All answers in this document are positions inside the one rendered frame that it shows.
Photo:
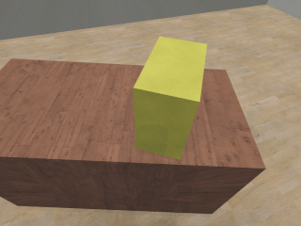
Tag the pedestal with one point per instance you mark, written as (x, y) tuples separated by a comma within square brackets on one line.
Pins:
[(67, 140)]

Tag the carton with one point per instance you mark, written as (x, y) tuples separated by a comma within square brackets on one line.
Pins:
[(167, 95)]

